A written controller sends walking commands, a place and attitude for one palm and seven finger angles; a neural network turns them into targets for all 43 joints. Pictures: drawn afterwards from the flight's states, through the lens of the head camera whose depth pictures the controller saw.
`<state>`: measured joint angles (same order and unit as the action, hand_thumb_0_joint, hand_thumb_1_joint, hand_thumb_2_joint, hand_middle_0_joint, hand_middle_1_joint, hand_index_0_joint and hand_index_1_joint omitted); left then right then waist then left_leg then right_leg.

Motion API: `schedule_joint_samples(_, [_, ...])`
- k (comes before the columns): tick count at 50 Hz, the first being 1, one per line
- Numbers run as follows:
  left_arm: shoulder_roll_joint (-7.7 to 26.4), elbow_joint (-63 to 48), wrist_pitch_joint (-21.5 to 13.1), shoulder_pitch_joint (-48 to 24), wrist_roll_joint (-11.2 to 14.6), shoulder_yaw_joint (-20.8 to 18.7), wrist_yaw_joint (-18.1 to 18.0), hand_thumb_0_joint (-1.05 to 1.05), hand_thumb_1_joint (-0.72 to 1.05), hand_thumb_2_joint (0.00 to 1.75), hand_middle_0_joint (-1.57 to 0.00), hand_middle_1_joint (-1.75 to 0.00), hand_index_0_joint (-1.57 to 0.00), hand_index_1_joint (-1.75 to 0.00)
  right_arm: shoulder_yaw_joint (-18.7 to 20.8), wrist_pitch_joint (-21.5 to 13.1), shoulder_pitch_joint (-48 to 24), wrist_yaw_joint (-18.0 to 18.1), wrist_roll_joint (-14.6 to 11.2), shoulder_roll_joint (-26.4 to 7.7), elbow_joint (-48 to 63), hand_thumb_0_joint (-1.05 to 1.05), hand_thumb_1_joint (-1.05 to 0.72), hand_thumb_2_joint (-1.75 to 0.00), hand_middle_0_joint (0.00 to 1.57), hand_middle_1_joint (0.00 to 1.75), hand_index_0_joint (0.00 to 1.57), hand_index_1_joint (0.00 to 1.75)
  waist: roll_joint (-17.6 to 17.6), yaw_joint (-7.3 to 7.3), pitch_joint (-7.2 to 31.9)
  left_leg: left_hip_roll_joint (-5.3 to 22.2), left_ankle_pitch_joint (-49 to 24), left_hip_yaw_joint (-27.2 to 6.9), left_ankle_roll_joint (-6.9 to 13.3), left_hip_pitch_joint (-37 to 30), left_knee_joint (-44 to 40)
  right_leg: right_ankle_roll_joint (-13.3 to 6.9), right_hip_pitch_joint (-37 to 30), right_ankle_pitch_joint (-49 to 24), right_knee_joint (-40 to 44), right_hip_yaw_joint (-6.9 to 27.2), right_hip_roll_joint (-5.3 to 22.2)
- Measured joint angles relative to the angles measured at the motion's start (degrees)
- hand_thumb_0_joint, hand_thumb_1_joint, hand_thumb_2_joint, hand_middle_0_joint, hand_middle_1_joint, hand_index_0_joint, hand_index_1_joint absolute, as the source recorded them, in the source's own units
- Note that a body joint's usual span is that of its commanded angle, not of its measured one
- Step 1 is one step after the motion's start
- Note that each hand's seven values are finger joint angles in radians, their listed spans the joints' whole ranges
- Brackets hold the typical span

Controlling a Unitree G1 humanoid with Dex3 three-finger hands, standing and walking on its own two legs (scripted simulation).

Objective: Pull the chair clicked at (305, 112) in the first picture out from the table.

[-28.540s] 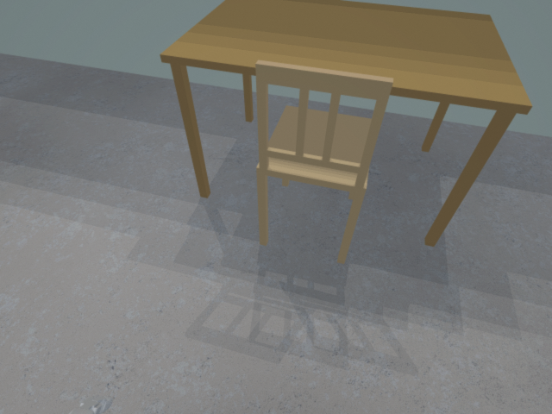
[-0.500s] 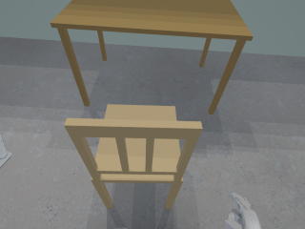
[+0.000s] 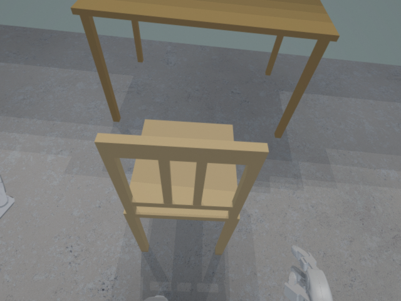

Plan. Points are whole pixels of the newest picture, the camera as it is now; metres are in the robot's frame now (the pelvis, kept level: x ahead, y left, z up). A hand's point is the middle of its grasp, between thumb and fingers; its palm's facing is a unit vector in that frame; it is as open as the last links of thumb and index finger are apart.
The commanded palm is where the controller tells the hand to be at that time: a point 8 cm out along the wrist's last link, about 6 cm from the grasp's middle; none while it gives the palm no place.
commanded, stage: step back with the hand held close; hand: left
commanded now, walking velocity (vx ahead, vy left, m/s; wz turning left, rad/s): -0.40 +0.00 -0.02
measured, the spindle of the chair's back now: (166, 181) +0.41 +0.12 -0.10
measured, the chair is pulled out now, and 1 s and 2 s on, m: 0.61 0.61 0.61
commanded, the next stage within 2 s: stop stepping back and stand still in 0.30 s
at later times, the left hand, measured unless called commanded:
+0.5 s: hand out of the picture +0.10 +0.20 +0.15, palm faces +0.32 -0.82 -0.48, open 7.4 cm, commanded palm +0.03 +0.25 +0.18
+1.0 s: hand out of the picture -0.02 +0.19 +0.19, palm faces +0.36 -0.82 -0.44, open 7.4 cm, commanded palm -0.08 +0.26 +0.18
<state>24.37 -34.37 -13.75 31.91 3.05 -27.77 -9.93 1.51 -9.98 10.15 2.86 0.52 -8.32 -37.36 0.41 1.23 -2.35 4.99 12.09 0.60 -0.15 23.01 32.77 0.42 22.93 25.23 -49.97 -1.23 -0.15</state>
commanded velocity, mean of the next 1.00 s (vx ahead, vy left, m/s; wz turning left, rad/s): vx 0.00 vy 0.01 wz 0.02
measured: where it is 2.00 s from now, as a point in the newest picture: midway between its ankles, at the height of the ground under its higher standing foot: outside the picture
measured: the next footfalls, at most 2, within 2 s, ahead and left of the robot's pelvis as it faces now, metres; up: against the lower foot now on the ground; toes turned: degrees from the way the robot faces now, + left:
right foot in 0.10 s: -0.04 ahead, -0.18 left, +0.00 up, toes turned -3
left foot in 0.34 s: -0.02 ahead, +0.07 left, +0.00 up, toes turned -1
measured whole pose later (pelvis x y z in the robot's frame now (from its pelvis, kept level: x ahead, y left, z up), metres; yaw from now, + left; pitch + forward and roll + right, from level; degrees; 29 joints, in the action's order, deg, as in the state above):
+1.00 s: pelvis -0.22 -0.04 +0.00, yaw +0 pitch -2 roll -2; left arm 24.9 -31.9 -12.8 33.4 -0.1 -22.2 -8.4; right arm 2.4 -8.7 19.7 2.8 -0.5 -10.7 -37.5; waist -1.4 -3.9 3.0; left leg 0.0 18.4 1.3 2.7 8.5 28.9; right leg -0.5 26.9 22.9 -60.0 -4.4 0.5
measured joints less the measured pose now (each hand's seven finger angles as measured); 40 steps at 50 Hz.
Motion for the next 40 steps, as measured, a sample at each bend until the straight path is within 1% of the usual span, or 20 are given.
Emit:
schedule_joint_samples(5, [1.5, 0.0, -1.0, -1.3, 0.2, 0.4, 1.4, 0.01, 0.89, 0.90, -0.21, -0.30, -0.21, -0.30, -1.2, -1.7, -2.5, -0.5, 1.0, 0.2, -0.3, 0.01, -0.90, -0.90, 0.20, 0.30, 0.20, 0.30, -0.5, -0.23, -0.8, 1.1, -2.0, 1.3, -1.3, 3.2, 0.2, -0.3, -9.5, -6.4, 18.9, 0.6, 1.6])
schedule_joint_samples(7, [1.8, 0.8, -1.5, -2.3, 0.0, 0.8, 2.5, 0.01, 0.89, 0.90, -0.21, -0.30, -0.21, -0.30, -1.3, -1.4, -4.1, -0.7, 0.9, -0.6, -0.4, 0.01, -0.90, -0.90, 0.20, 0.30, 0.20, 0.30, 1.9, -0.78, -2.7, 3.0, -2.6, 0.0, -2.0, 4.8, 1.3, 1.7, -10.9, -6.6, 23.4, -0.6, -0.1])
schedule_joint_samples(8, [2.0, 0.9, -1.7, -2.2, -0.2, 1.2, 3.1, 0.01, 0.89, 0.90, -0.21, -0.30, -0.21, -0.30, -1.2, -1.0, -4.5, -0.8, 0.8, -1.1, -0.4, 0.01, -0.90, -0.90, 0.20, 0.30, 0.20, 0.30, 3.4, -1.35, -3.6, 3.8, -3.2, -1.1, -2.1, 5.2, 1.2, 1.8, -11.2, -7.8, 24.3, -1.4, -1.3])
schedule_joint_samples(9, [2.6, 0.5, -1.9, -1.5, -0.3, 1.3, 3.6, 0.01, 0.89, 0.90, -0.21, -0.30, -0.21, -0.30, -1.1, -0.5, -4.4, -0.9, 0.5, -1.5, -0.2, 0.01, -0.90, -0.90, 0.20, 0.30, 0.20, 0.30, 4.0, -1.74, -4.0, 3.9, -4.0, -2.0, -1.8, 5.5, 1.7, 1.5, -11.1, -8.8, 24.6, -1.8, -1.9])
schedule_joint_samples(10, [3.3, -0.2, -2.3, -0.2, -0.3, 1.3, 4.0, 0.01, 0.89, 0.90, -0.21, -0.30, -0.21, -0.30, -0.9, 0.2, -3.9, -0.9, 0.1, -1.8, -0.1, 0.01, -0.90, -0.90, 0.20, 0.30, 0.20, 0.30, 3.6, -1.78, -3.8, 2.9, -1.7, -2.5, -1.7, 5.7, 4.0, 1.1, -10.5, -9.2, 24.0, -1.7, -1.7])
schedule_joint_samples(12, [4.1, -1.4, -3.2, 3.0, -0.2, 1.1, 4.3, 0.01, 0.89, 0.90, -0.21, -0.30, -0.21, -0.30, -0.2, 1.8, -2.4, -0.5, -0.9, -2.2, 0.0, 0.01, -0.90, -0.90, 0.20, 0.30, 0.20, 0.30, 1.4, -1.87, -2.3, -1.1, 7.6, -2.8, -1.4, 6.1, 12.0, 0.7, -9.0, -9.1, 22.8, -0.7, -0.1])
schedule_joint_samples(14, [4.2, -1.5, -3.6, 6.0, -0.5, 0.2, 3.9, 0.01, 0.89, 0.90, -0.22, -0.30, -0.22, -0.30, 0.3, 3.1, -1.1, 0.5, -1.4, -2.7, 0.0, 0.01, -0.90, -0.90, 0.20, 0.30, 0.20, 0.30, -0.4, -2.29, -0.4, -3.9, 12.1, -2.0, -1.2, 4.9, 14.5, 0.7, -7.8, -9.5, 22.8, 0.2, 1.3])
schedule_joint_samples(15, [4.1, -1.0, -3.6, 7.0, -0.6, -0.2, 3.4, 0.01, 0.89, 0.90, -0.22, -0.30, -0.22, -0.30, 0.4, 3.7, -0.8, 1.1, -1.5, -3.1, 0.1, 0.02, -0.90, -0.90, 0.20, 0.30, 0.20, 0.30, -0.9, -2.68, 0.3, -4.6, 11.4, -1.4, -1.2, 3.0, 11.4, 0.9, -7.3, -9.8, 22.7, 0.3, 1.7])
schedule_joint_samples(17, [4.0, -0.1, -3.2, 7.9, -0.2, -1.1, 2.4, 0.00, 0.89, 0.90, -0.22, -0.30, -0.22, -0.30, 0.7, 4.2, -0.5, 2.2, -1.6, -4.3, 1.1, 0.02, -0.90, -0.90, 0.20, 0.30, 0.20, 0.30, -0.4, -3.42, 0.7, -4.2, 0.8, -0.6, -0.3, -2.1, -0.1, 1.2, -5.4, -9.5, 20.0, -0.4, 1.5])
schedule_joint_samples(18, [4.4, 0.8, -2.9, 7.1, 0.1, -1.5, 2.0, 0.00, 0.89, 0.90, -0.22, -0.30, -0.22, -0.30, 1.2, 4.1, -1.0, 2.5, -1.4, -3.9, 0.8, 0.02, -0.90, -0.90, 0.20, 0.30, 0.20, 0.30, -1.4, -3.62, 0.3, -4.8, 0.2, -0.3, 0.6, -2.6, -1.7, 1.2, -3.7, -8.4, 16.7, -0.2, 2.1])
schedule_joint_samples(20, [4.4, 3.1, -2.3, 4.8, 0.4, -1.3, 1.5, 0.01, 0.89, 0.90, -0.22, -0.30, -0.22, -0.30, 1.9, 3.8, -2.3, 2.3, -1.0, -2.4, -0.1, 0.02, -0.91, -0.90, 0.20, 0.30, 0.20, 0.29, -3.8, -2.72, -1.5, -5.4, 0.4, 0.8, 1.1, -3.2, -2.3, 0.5, -0.4, -1.0, 8.1, 2.1, 1.5])
schedule_joint_samples(21, [3.7, 3.9, -1.7, 4.0, 0.7, -0.7, 1.5, 0.01, 0.89, 0.90, -0.22, -0.30, -0.21, -0.30, 1.8, 3.3, -2.6, 2.1, -0.6, -1.9, -0.3, 0.02, -0.91, -0.90, 0.20, 0.30, 0.20, 0.29, -4.0, -2.42, -1.9, -4.9, 0.1, 0.9, 1.0, -3.3, -2.7, 0.5, 1.0, 2.0, 4.7, 2.4, 0.5])
schedule_joint_samples(23, [2.0, 3.9, 0.3, 2.9, 0.8, 1.1, 1.4, 0.01, 0.89, 0.90, -0.21, -0.30, -0.21, -0.30, 1.3, 2.2, -2.3, 1.4, -0.2, -1.4, 0.1, 0.02, -0.91, -0.90, 0.20, 0.30, 0.20, 0.29, -3.3, -2.39, -2.5, -3.7, -1.2, 0.1, 0.4, -3.3, -3.5, 0.8, 1.6, 3.2, 2.7, 1.4, -0.6])
schedule_joint_samples(26, [0.9, -0.1, 2.5, 3.3, 0.5, 3.5, 1.1, 0.01, 0.89, 0.90, -0.21, -0.30, -0.21, -0.30, 0.1, 1.4, -0.7, 0.2, -0.7, -1.3, 2.0, 0.01, -0.91, -0.90, 0.20, 0.30, 0.20, 0.29, -2.1, -2.03, -2.6, -2.4, -2.2, -1.1, -0.6, -2.4, -2.2, 0.8, -2.5, -2.4, 11.7, -0.9, 0.2])
schedule_joint_samples(28, [1.9, -2.7, 2.0, 4.5, 0.1, 3.4, 1.0, 0.01, 0.89, 0.90, -0.21, -0.30, -0.21, -0.30, -0.8, 1.2, 0.1, 0.0, -1.2, -1.3, 2.9, 0.01, -0.90, -0.90, 0.20, 0.30, 0.20, 0.30, -1.6, -1.71, -2.5, -1.9, -1.0, -1.5, -1.1, -1.1, 1.3, 0.9, -5.6, -10.2, 18.1, -1.9, 0.8])
schedule_joint_samples(30, [2.8, -2.4, 1.1, 4.3, -0.5, 3.3, 1.2, 0.01, 0.89, 0.90, -0.21, -0.30, -0.21, -0.30, -1.1, 2.1, 0.6, 0.2, -1.4, -1.7, 2.6, 0.01, -0.90, -0.90, 0.20, 0.30, 0.20, 0.30, 0.3, -2.18, -2.6, -1.3, 5.5, -3.2, -0.8, -0.2, 5.7, -0.2, -6.5, -13.3, 17.8, -3.5, -0.1])
schedule_joint_samples(32, [3.2, 0.0, 0.8, 3.7, -1.0, 3.1, 1.3, 0.01, 0.89, 0.90, -0.22, -0.30, -0.21, -0.30, -1.0, 3.5, 1.8, 0.4, -1.5, -2.0, 1.6, 0.01, -0.90, -0.90, 0.20, 0.30, 0.20, 0.30, 0.5, -1.71, -0.4, -2.9, 11.1, -3.5, -0.9, 2.1, 14.3, -1.1, -5.9, -12.9, 17.3, -3.3, 0.4])
schedule_joint_samples(35, [1.0, 6.6, 1.5, 1.9, -1.1, 2.7, 1.5, 0.01, 0.89, 0.90, -0.22, -0.30, -0.22, -0.30, -0.8, 5.7, 3.5, 0.7, -1.4, -3.1, -0.2, 0.01, -0.90, -0.90, 0.20, 0.30, 0.20, 0.30, -0.3, -1.10, 4.1, -5.7, 9.7, -1.2, -0.7, 4.1, 28.8, -1.4, -3.9, -12.6, 18.0, -2.1, 2.4])
schedule_joint_samples(37, [-0.7, 12.0, 2.3, 0.4, -1.1, 2.8, 1.5, 0.00, 0.89, 0.90, -0.22, -0.30, -0.21, -0.30, -0.8, 6.3, 4.6, 1.0, -1.4, -4.2, -0.7, 0.01, -0.90, -0.90, 0.20, 0.30, 0.20, 0.30, -0.2, -1.27, 6.8, -5.9, 9.6, 0.8, -0.2, 1.2, 28.1, -0.8, -2.7, -11.5, 19.2, -2.9, 3.7])
schedule_joint_samples(40, [-2.1, 15.4, 4.0, -1.8, -1.3, 3.7, 0.9, 0.01, 0.89, 0.90, -0.21, -0.30, -0.21, -0.30, -0.5, 5.5, 6.1, 1.5, -1.3, -5.4, -0.5, 0.02, -0.90, -0.90, 0.20, 0.30, 0.20, 0.30, -0.4, -1.88, 8.2, -5.4, 11.2, 2.4, 1.6, -6.9, 13.3, -0.2, -1.2, -13.1, 21.1, -5.0, 4.8])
